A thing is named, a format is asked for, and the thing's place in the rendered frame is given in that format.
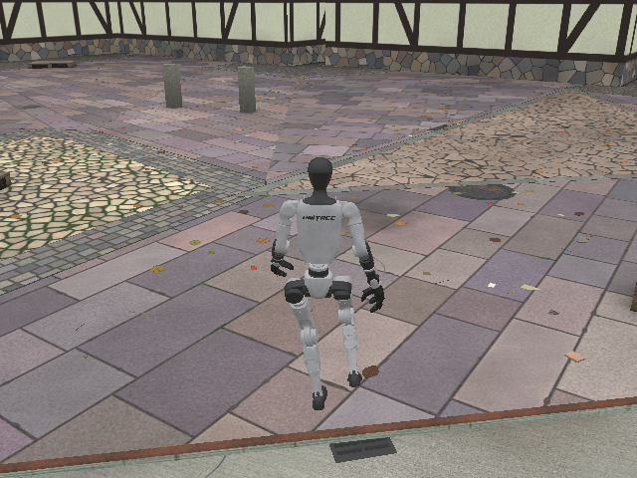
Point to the robot left thigh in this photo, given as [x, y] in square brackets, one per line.
[295, 295]

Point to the robot right hand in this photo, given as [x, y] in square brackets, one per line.
[378, 297]

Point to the humanoid robot torso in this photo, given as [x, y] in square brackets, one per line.
[319, 229]

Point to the right robot forearm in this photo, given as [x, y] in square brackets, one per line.
[369, 269]

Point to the robot left hand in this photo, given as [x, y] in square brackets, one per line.
[279, 272]

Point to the left robot upper arm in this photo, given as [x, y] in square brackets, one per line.
[288, 210]

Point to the left robot forearm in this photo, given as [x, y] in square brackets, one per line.
[277, 258]

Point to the right robot upper arm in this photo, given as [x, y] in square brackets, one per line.
[350, 211]

